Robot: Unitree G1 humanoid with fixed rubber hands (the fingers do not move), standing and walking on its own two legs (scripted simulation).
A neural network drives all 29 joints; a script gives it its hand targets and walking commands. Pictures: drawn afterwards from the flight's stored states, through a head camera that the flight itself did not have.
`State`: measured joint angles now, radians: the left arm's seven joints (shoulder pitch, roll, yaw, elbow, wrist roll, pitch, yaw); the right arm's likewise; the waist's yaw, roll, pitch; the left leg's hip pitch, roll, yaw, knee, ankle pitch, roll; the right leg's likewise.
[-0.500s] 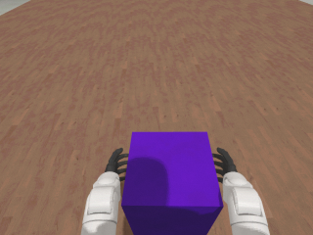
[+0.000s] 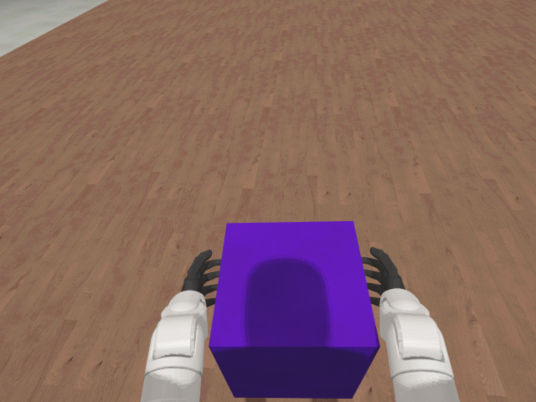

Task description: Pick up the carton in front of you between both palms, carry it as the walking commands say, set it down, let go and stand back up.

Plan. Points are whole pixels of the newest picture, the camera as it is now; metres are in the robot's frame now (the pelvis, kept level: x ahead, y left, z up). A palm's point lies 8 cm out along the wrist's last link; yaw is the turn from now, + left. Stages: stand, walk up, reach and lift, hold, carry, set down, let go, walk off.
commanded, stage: set down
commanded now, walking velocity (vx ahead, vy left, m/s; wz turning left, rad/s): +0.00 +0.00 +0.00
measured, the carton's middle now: (291, 313) +0.30 +0.01 -0.05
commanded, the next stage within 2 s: none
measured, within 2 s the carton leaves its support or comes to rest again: neither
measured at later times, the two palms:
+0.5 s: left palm (236, 306) +0.36 +0.12 -0.14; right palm (384, 320) +0.33 -0.18 -0.15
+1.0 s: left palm (257, 308) +0.43 +0.09 -0.27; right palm (380, 324) +0.39 -0.20 -0.28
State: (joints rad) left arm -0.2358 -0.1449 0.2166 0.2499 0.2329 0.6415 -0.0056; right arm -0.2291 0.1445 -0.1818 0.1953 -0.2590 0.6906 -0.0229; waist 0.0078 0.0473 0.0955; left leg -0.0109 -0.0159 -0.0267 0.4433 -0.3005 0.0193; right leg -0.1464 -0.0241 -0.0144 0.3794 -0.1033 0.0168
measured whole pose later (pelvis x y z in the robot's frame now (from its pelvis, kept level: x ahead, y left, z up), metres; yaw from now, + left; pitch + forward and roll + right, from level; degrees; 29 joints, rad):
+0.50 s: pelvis -0.04 -0.04 -0.07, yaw +2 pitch +21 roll +1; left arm -0.71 -0.05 0.43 0.67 0.29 0.15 -0.07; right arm -0.60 0.18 -0.42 0.48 -0.29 0.20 -0.09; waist -0.03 0.04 0.13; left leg -0.91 -0.03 -0.07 0.96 -0.41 -0.03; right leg -1.04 0.00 0.00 0.87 -0.19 -0.02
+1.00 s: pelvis -0.05 -0.01 -0.19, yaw +3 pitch +44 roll +2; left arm -0.94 -0.07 0.45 0.65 0.24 0.27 0.02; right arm -0.86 0.07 -0.53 0.50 -0.30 0.31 0.01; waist -0.08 0.09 -0.15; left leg -1.67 -0.08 -0.02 1.46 -0.57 0.00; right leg -1.80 -0.02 0.05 1.34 -0.32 0.02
